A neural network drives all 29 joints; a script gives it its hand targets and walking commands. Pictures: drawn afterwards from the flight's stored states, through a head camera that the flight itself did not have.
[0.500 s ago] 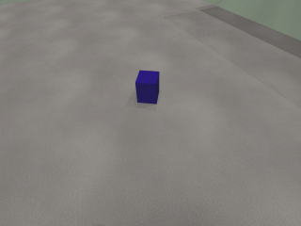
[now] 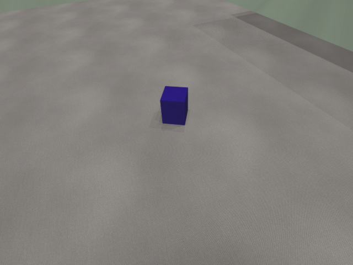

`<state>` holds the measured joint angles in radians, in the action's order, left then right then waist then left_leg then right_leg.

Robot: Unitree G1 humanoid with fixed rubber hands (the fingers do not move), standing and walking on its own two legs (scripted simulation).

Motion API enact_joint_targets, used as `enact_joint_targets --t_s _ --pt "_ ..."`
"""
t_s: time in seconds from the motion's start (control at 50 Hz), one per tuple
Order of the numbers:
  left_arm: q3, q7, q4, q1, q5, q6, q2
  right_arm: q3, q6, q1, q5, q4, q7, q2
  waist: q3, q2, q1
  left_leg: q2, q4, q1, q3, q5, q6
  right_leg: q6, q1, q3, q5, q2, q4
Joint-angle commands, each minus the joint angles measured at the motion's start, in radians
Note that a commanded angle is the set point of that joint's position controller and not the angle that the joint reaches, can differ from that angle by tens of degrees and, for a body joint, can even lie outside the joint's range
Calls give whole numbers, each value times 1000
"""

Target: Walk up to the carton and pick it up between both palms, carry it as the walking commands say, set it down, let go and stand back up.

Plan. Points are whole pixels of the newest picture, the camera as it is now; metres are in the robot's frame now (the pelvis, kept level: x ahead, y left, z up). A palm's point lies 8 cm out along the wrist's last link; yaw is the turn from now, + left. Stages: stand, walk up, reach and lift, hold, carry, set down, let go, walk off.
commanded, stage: stand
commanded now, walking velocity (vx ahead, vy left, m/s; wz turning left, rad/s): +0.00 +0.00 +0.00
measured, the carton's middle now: (175, 105) +1.52 +0.09 -0.66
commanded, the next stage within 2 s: walk up in 0.32 s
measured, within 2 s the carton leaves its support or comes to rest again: neither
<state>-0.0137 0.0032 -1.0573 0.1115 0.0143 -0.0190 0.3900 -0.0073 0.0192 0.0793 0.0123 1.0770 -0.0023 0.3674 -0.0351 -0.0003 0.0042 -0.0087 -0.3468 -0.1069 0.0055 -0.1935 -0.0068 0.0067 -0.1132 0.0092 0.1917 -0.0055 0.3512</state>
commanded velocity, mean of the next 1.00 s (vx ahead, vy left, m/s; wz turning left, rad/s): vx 0.27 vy -0.03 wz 0.00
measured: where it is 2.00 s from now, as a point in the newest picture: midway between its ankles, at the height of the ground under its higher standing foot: (186, 208)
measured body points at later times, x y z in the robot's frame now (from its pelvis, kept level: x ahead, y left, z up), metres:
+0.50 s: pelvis +0.00 +0.00 +0.00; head +0.00 +0.00 +0.45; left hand +0.10 +0.31 -0.12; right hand +0.10 -0.31 -0.12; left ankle +0.00 +0.12 -0.75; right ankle +0.00 -0.12 -0.75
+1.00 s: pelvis +0.13 +0.04 +0.00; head +0.14 +0.07 +0.45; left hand +0.21 +0.28 -0.16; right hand +0.05 -0.21 -0.13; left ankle +0.05 +0.14 -0.75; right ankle +0.20 -0.13 -0.67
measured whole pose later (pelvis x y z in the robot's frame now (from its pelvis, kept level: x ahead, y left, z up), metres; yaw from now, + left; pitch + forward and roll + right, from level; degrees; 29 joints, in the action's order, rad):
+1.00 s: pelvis +0.13 +0.04 +0.00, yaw +0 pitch +0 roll -2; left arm 0.05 -0.06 -0.98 0.21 0.04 0.01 0.25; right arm -0.03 0.07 0.48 0.02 1.05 0.01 0.18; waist -0.02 -0.05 0.05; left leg -0.04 -0.30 0.01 0.08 -0.29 0.00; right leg 0.04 -0.59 -0.04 0.12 -0.10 1.00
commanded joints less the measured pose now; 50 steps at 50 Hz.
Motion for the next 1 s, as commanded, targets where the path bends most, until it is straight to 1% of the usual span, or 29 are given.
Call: enact_joint_targets --t_s 0.0,0.04,0.14,0.16,0.24,0.3,0.34,0.42,0.46,0.48,0.5,0.52,0.56,0.58,0.6,0.62,0.64,0.72,0.74,0.76,0.78,0.8,0.82,0.84,0.86,0.88,0.92,0.96,0.98 --pt "36 7 50 -38 -1 -13 177 -34 12 -44 2 -47 5 193 18 29 -5 -107 65 -22 -103 53 41 -40 -38 100 -40 -112 -78" --pt "41 6 59 -45 -1 -15 184 -35 12 -40 4 -54 3 177 31 -11 4 -108 73 -14 -97 29 40 -37 -33 92 -17 -105 -72" --pt "34 2 54 -24 2 -20 170 -36 15 -21 3 -50 5 197 82 20 -1 -101 55 -4 -87 93 40 -38 11 103 -116 -110 -57" --pt "40 4 53 -27 -3 -16 197 -38 13 -24 0 -51 6 193 29 -23 2 -109 62 -14 -98 108 43 -32 -20 91 -115 -106 -55" --pt "35 9 66 -50 -7 -13 171 -42 11 -37 -4 -55 8 210 68 42 4 -113 60 2 -108 163 38 -38 -7 84 -142 -108 -45" --pt "34 10 38 -22 -7 -13 182 -32 8 -39 -6 -56 5 195 53 -28 -2 -116 45 -3 -103 163 35 -36 12 91 -158 -113 -54" --pt "36 12 46 -24 4 -11 192 -30 12 -11 -6 -43 6 188 50 26 3 -112 61 14 -106 119 37 -45 -12 100 -131 -118 -50" --pt "26 6 44 -4 -3 -14 167 -38 10 -36 -5 -44 4 204 41 13 -20 -114 55 -27 -94 76 30 -33 15 96 -97 -119 -68" --pt "36 7 43 -34 4 -18 175 -43 10 -17 -9 -38 8 200 53 -30 -3 -112 60 6 -89 73 34 -37 -10 111 -85 -121 -85" --pt "33 7 50 -50 -2 -18 165 -41 10 -18 3 -42 5 203 46 11 -1 -112 73 -11 -92 79 42 -38 -6 112 -106 -123 -72" --pt "68 -17 50 -10 19 4 97 -53 -8 69 24 -62 -1 134 78 -56 -21 -147 23 2 -104 -405 70 -49 -143 40 368 -114 42" --pt "75 -23 86 -14 25 20 93 -46 -22 7 21 -103 -15 120 -5 36 -41 -107 11 -175 -106 -493 53 -39 -120 86 455 -132 21" --pt "82 -11 59 128 21 17 117 -40 -19 -83 16 -179 -24 59 -50 -108 -101 -18 -173 -377 26 -281 -22 -95 50 250 488 -249 -175" --pt "89 -3 41 178 17 7 151 -32 -6 -74 14 -188 -25 36 -37 -168 -110 -23 -260 -401 49 -238 -23 -128 71 354 511 -340 -222" --pt "91 -6 46 169 18 -1 156 -38 -2 -69 10 -195 -24 45 -48 -194 -104 -50 -342 -407 32 -259 -30 -137 28 381 516 -367 -261" --pt "94 -6 55 141 20 -4 139 -43 4 -46 5 -200 -29 29 -38 -111 -86 -56 -340 -393 26 -266 -27 -147 35 352 435 -364 -248" --pt "94 -8 64 107 19 -7 125 -43 6 7 2 -188 -35 19 -36 -168 -63 -66 -332 -342 27 -251 -23 -140 -15 302 402 -349 -248" --pt "73 -28 68 17 29 -11 54 -53 25 268 0 -115 -25 16 2 -115 89 -16 -69 198 92 -109 13 -56 -368 50 384 -179 -33" --pt "52 -32 94 14 30 -14 -16 -82 29 421 7 -73 -16 96 35 96 146 -160 25 316 -143 -233 52 -25 -525 -24 366 -81 279" --pt "48 -34 128 -5 25 -14 -49 -114 25 491 18 -79 7 224 35 244 156 -501 254 281 -663 -569 132 16 -690 -85 361 -3 644" --pt "70 -31 133 -14 30 -15 -17 -112 23 477 13 -84 13 222 -49 96 109 -538 291 181 -733 -632 169 0 -728 19 284 -69 772" --pt "67 -39 138 -5 32 -14 -26 -88 25 400 15 -99 16 157 -119 117 74 -472 278 94 -619 -599 159 -6 -745 40 196 -112 802" --pt "69 -46 125 42 28 -20 -50 -63 38 338 8 -102 12 81 -117 72 43 -374 222 69 -411 -388 107 -1 -698 52 68 -138 800" --pt "64 -56 110 80 21 -19 -60 -52 52 301 10 -117 12 24 -104 95 30 -301 200 67 -272 -259 83 4 -651 35 -12 -146 769" --pt "65 -59 124 87 22 -13 -73 -48 65 318 8 -111 12 1 -78 72 28 -277 188 82 -207 -103 88 8 -624 4 -61 -127 765" --pt "71 -65 123 95 25 -5 -85 -42 71 347 4 -88 10 -15 -63 140 26 -258 161 81 -161 26 72 20 -602 -7 -75 -123 758" --pt "70 -63 129 47 30 5 -95 -44 78 397 2 -80 13 -26 -68 94 39 -273 153 136 -116 221 98 37 -644 -44 -85 -106 720" --pt "69 -74 166 -8 30 11 -108 -55 77 401 6 -78 14 -21 -96 212 53 -273 173 97 -105 162 105 48 -625 -44 -96 -105 627" --pt "68 -67 186 -69 26 11 -102 -60 74 449 10 -63 21 -13 -119 172 75 -291 191 123 -105 200 109 50 -636 -65 -72 -95 587"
